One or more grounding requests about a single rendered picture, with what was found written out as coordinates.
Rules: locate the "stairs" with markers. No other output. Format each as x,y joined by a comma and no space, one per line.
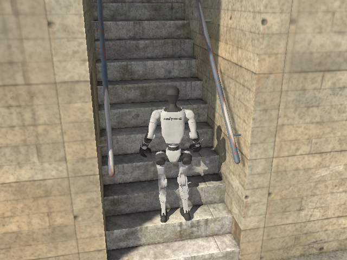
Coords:
147,50

